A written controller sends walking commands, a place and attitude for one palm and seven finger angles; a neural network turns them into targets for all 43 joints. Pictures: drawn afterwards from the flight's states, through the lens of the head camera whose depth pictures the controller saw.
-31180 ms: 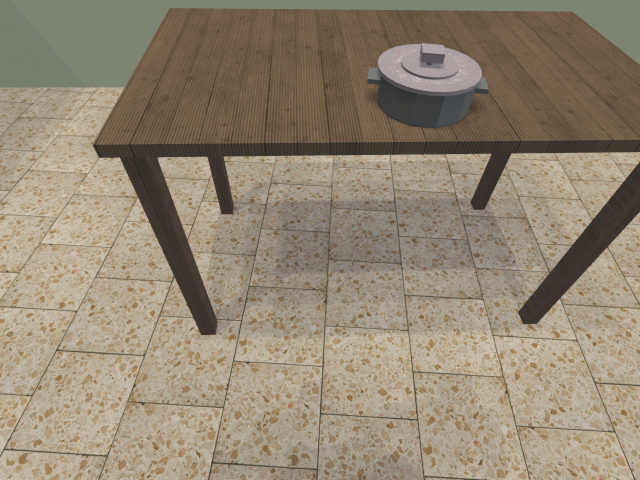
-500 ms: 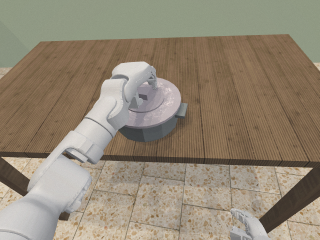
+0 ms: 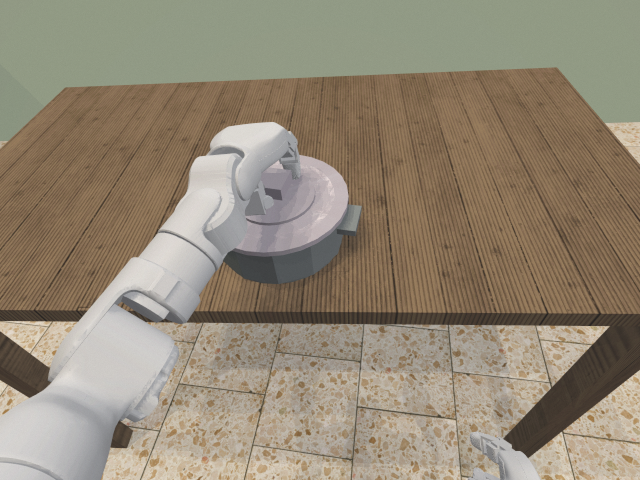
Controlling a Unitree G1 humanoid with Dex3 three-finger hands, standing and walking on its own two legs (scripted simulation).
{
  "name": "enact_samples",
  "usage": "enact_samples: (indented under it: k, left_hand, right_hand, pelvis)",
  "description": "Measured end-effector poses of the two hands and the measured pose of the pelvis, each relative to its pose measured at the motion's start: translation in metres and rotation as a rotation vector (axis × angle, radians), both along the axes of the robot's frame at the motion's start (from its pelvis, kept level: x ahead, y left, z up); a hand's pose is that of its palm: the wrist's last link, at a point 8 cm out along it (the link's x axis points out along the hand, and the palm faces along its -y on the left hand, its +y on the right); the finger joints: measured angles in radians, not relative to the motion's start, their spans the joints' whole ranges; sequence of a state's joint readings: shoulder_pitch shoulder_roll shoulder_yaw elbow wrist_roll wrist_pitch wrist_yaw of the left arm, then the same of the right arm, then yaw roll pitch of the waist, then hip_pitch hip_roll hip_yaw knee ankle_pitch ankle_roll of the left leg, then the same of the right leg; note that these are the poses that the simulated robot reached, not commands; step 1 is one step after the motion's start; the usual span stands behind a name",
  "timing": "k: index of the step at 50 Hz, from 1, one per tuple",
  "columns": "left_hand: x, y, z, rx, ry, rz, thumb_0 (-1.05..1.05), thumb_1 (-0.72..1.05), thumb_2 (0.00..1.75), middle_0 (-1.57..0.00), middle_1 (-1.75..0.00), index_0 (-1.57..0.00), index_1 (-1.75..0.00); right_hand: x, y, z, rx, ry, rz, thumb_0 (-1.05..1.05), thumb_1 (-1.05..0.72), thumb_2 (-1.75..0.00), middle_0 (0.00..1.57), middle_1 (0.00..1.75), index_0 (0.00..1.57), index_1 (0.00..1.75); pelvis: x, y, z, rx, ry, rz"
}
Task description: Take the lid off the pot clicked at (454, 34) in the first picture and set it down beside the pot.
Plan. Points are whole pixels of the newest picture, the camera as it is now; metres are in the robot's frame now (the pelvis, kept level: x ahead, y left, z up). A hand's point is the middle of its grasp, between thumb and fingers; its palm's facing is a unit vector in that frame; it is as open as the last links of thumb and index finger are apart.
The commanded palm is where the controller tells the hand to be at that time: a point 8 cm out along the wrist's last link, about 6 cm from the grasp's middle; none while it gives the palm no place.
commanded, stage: lift the lid straight up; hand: left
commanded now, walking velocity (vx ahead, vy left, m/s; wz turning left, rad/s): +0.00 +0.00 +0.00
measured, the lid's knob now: (272, 183) +0.46 +0.07 +0.15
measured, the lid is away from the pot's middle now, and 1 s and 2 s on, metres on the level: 0.00 0.01 0.02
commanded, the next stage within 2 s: move the lid sideways beside the pot in 1.92 s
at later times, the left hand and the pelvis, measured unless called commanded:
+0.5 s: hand (251, 171) +0.43 +0.09 +0.19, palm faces -0.22 -0.07 -0.97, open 8.1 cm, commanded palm +0.41 +0.09 +0.27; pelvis +0.00 +0.00 +0.00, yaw +1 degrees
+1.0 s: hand (250, 137) +0.44 +0.08 +0.23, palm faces -0.14 -0.05 -0.99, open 8.1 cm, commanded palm +0.41 +0.09 +0.31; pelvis +0.00 +0.01 +0.00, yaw +0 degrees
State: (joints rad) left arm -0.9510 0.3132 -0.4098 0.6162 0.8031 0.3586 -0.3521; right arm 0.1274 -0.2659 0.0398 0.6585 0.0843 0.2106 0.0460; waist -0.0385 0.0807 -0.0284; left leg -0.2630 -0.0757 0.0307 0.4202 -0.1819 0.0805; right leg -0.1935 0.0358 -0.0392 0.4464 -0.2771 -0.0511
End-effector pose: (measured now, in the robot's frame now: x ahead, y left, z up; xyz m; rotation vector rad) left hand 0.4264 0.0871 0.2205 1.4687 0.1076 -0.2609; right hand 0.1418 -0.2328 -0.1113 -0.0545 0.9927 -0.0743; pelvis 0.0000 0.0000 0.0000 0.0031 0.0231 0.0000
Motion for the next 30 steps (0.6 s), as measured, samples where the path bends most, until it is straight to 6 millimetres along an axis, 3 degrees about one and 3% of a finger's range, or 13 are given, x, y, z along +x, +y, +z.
enact_samples:
  k: [12, 30]
  left_hand:
    - [0.004, 0.003, 0.004, 0.0, 0.02, -0.005, 0.01, 0.12, 1.05, -0.94, -0.91, -0.68, -0.72]
    - [-0.003, 0.004, 0.034, 0.015, -0.038, -0.041, 0.0, 0.12, 1.05, -0.96, -0.91, -0.68, -0.71]
  right_hand:
    - [0.008, 0.0, 0.002, -0.007, -0.03, 0.003, 0.01, -0.91, -0.9, 0.2, 0.3, 0.2, 0.3]
    - [0.034, 0.015, 0.008, 0.019, -0.08, 0.062, 0.01, -0.91, -0.9, 0.2, 0.3, 0.2, 0.3]
  pelvis:
    - [0.002, 0.0, 0.001, 0.0, -0.004, -0.001]
    - [0.003, 0.005, 0.001, -0.001, -0.007, 0.012]
